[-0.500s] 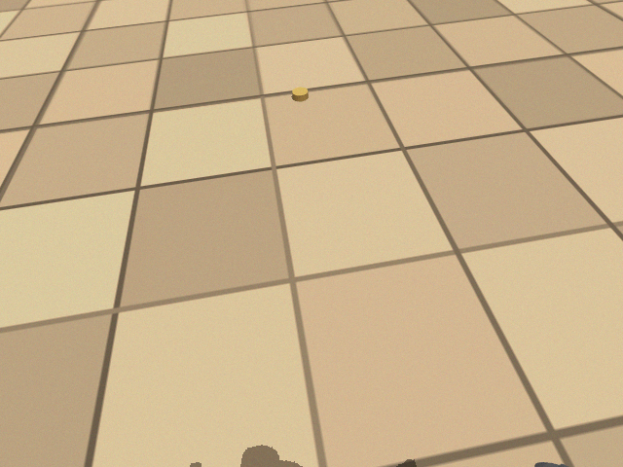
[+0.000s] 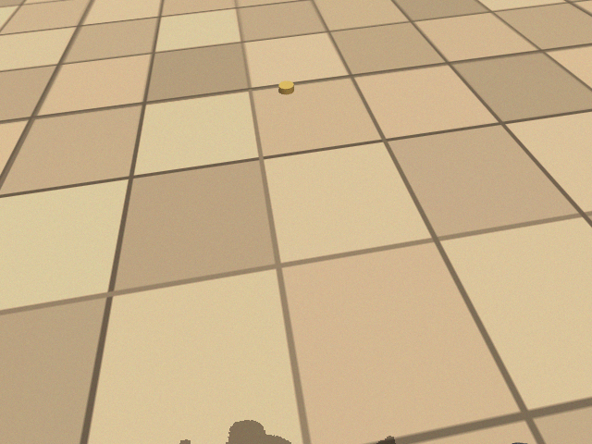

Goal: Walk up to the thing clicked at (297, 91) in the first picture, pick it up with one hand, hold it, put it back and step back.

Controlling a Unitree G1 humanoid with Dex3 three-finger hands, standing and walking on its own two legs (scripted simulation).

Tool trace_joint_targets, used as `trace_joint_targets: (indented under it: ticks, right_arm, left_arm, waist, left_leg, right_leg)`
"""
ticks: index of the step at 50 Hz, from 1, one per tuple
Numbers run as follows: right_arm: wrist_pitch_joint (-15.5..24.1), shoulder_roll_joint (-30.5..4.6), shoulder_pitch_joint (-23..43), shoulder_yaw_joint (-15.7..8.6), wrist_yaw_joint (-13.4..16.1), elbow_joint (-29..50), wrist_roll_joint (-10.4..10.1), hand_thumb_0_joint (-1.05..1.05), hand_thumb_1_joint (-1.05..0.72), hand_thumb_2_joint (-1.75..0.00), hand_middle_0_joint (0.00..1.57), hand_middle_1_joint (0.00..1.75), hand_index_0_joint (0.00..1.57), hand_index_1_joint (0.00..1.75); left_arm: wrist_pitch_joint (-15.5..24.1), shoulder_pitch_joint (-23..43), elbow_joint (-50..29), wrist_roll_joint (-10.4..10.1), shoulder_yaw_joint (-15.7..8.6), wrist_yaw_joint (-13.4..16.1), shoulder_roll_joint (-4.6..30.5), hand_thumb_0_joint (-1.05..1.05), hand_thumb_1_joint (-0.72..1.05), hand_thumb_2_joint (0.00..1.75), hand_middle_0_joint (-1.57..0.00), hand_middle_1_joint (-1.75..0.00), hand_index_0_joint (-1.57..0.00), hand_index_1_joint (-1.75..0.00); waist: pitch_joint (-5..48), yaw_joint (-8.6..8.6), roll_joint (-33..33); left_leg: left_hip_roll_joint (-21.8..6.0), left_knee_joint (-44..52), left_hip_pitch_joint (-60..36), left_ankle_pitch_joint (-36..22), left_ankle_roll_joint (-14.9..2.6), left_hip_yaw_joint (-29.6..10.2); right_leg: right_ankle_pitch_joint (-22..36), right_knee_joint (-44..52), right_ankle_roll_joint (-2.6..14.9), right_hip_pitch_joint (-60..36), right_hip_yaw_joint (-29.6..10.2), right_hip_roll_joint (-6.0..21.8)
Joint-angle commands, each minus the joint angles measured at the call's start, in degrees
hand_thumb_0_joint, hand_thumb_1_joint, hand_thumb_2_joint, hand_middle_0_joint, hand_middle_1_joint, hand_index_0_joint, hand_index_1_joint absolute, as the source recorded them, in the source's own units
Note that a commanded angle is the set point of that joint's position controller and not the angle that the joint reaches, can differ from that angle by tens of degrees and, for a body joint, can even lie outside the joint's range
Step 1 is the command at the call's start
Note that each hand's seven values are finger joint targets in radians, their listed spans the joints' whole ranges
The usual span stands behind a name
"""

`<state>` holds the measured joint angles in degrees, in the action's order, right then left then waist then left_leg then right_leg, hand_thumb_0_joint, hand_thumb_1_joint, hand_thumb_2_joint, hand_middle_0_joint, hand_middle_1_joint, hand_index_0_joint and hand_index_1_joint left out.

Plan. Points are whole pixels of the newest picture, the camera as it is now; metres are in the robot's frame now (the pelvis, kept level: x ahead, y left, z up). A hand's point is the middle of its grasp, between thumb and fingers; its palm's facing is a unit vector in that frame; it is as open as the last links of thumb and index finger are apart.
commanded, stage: stand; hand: left
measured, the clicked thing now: (286, 87) +2.15 +0.12 -0.76
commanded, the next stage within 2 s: walk up in 0.62 s
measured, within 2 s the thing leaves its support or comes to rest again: neither
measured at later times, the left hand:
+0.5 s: hand out of the picture +0.07 +0.25 -0.16, palm faces -0.02 -0.94 -0.34, open 7.4 cm
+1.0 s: hand out of the picture +0.10 +0.30 -0.16, palm faces +0.01 -0.93 -0.37, open 7.4 cm
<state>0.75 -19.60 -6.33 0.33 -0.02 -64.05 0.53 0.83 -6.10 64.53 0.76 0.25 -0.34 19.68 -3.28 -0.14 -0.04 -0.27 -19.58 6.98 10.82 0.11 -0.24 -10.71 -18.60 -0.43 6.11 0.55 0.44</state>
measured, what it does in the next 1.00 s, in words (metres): lifts its left foot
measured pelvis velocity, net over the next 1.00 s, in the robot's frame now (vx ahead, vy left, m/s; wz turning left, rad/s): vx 0.10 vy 0.01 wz -0.02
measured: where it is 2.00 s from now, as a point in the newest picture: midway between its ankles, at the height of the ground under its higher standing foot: (325, 316)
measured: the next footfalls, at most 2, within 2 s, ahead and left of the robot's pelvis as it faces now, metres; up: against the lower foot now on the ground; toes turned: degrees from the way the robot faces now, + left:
left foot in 1.08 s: +0.34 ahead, +0.16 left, +0.00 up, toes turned +3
right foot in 1.58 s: +0.50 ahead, -0.15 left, +0.00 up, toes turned -11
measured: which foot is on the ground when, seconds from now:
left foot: down 0.00-0.84, up 0.86-1.00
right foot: down 0.00-1.00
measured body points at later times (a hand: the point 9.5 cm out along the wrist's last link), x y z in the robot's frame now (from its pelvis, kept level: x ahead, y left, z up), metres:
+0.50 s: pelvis +0.00 +0.00 +0.00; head +0.02 +0.00 +0.45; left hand +0.07 +0.30 -0.13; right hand +0.08 -0.30 -0.13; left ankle +0.00 +0.12 -0.75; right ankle -0.01 -0.12 -0.75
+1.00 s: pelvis +0.10 +0.01 -0.01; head +0.10 +0.02 +0.44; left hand +0.10 +0.35 -0.13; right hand +0.21 -0.32 -0.11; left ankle +0.15 +0.13 -0.72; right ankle -0.01 -0.12 -0.75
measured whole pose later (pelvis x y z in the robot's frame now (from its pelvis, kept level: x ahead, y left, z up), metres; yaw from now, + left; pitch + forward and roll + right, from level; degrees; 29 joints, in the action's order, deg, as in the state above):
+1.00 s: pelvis +0.10 +0.01 -0.01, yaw -1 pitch -1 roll -2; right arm 2.4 -25.0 -8.7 -4.4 -4.8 -56.9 1.9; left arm 4.7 -19.3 57.8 1.9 -4.3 -3.8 24.6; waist -1.4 -4.1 1.0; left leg -2.8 -46.4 24.8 25.5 -0.7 1.0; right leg -20.2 -20.2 0.0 -1.1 1.0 0.3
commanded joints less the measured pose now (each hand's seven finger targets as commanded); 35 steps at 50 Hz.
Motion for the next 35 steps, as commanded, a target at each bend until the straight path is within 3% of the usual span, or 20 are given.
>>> trace_joint_targets:
  ticks: [1, 12, 18, 30, 31, 32, 33, 35]
  right_arm:
    - [1.3, -12.1, 2.2, -2.3, 0.6, 3.6, 0.0, 0.00, -0.90, -0.90, 0.20, 0.30, 0.20, 0.30]
    - [1.3, -12.4, 2.4, -2.4, 0.7, 3.6, 0.0, 0.00, -0.90, -0.90, 0.20, 0.30, 0.20, 0.30]
    - [1.3, -12.5, 2.4, -2.4, 0.6, 3.7, 0.0, 0.00, -0.90, -0.90, 0.20, 0.30, 0.20, 0.30]
    - [1.1, -12.5, 2.2, -2.5, 0.6, 3.5, 0.0, 0.00, -0.90, -0.90, 0.20, 0.30, 0.20, 0.30]
    - [2.5, -19.2, -1.1, -7.1, -1.1, 7.3, 1.1, 0.00, -0.90, -0.90, 0.20, 0.30, 0.20, 0.30]
    - [2.7, -19.6, -0.5, -7.6, -2.0, 7.1, 1.7, 0.00, -0.90, -0.90, 0.20, 0.30, 0.20, 0.30]
    - [2.7, -19.2, 1.1, -7.6, -2.5, 7.9, 2.0, 0.00, -0.90, -0.90, 0.20, 0.30, 0.20, 0.30]
    - [3.2, -17.7, 1.4, -7.9, -3.0, 9.5, 1.8, 0.00, -0.90, -0.90, 0.20, 0.30, 0.20, 0.30]
  left_arm:
    - [1.1, 2.1, -3.6, -0.2, -2.2, 0.9, 12.0, 0.00, 0.90, 0.90, -0.20, -0.30, -0.20, -0.30]
    - [0.9, 2.0, -3.5, -0.1, -2.3, 0.9, 12.0, 0.00, 0.90, 0.90, -0.20, -0.30, -0.20, -0.30]
    - [1.1, 1.8, -3.7, -0.1, -2.3, 0.9, 12.1, 0.00, 0.90, 0.90, -0.20, -0.30, -0.20, -0.30]
    - [1.1, 1.2, -3.8, -0.1, -2.3, 1.0, 12.4, 0.00, 0.90, 0.90, -0.20, -0.30, -0.20, -0.30]
    - [2.1, -1.9, -7.6, 1.2, -6.9, -1.3, 19.9, 0.00, 0.90, 0.90, -0.20, -0.30, -0.20, -0.30]
    - [2.3, -0.3, -8.0, 1.7, -7.0, -2.1, 19.0, 0.00, 0.90, 0.90, -0.20, -0.30, -0.20, -0.30]
    - [2.3, 1.0, -8.7, 1.7, -7.1, -2.6, 18.2, 0.00, 0.90, 0.90, -0.20, -0.30, -0.20, -0.30]
    - [2.8, 1.1, -10.1, 1.7, -7.3, -3.2, 16.4, 0.00, 0.90, 0.90, -0.20, -0.30, -0.20, -0.30]
  waist:
    - [5.8, 0.01, 0.5]
    - [4.5, -0.19, 0.2]
    - [5.4, -0.21, 0.1]
    - [5.1, -0.07, 0.2]
    - [12.5, -0.11, -0.9]
    - [7.6, -0.25, 1.4]
    - [2.8, -0.30, 2.6]
    - [-1.1, -0.45, 2.4]
  left_leg:
    - [-7.1, 2.7, -1.2, -11.0, -1.76, -5.3]
    - [-7.2, 3.6, -1.0, -8.5, -1.67, -5.8]
    - [-7.1, 3.0, -1.9, -10.7, -1.87, -5.7]
    - [-7.0, 3.2, -1.6, -9.5, -1.62, -5.7]
    - [-6.3, -2.9, -0.9, 24.7, -5.88, -6.9]
    - [-6.9, -2.6, 4.5, 32.3, -6.45, -8.4]
    - [-7.1, -1.8, 7.5, 34.4, -6.35, -8.9]
    - [-9.5, -1.3, 10.9, 30.8, -7.51, -12.2]
  right_leg:
    - [10.6, 2.0, 1.79, -1.4, -5.2, 7.2]
    - [6.7, 2.6, 1.67, -0.7, -4.9, 7.0]
    - [9.3, 2.6, 1.74, -1.5, -4.9, 7.3]
    - [8.2, 3.0, 1.71, -1.3, -4.8, 7.2]
    - [-22.2, -2.8, 3.98, -1.1, -6.0, 4.9]
    - [-29.7, -5.6, 4.93, 4.7, -7.7, 6.0]
    - [-32.1, -6.1, 5.09, 10.2, -8.5, 6.1]
    - [-27.6, -8.1, 5.71, 13.7, -10.0, 7.0]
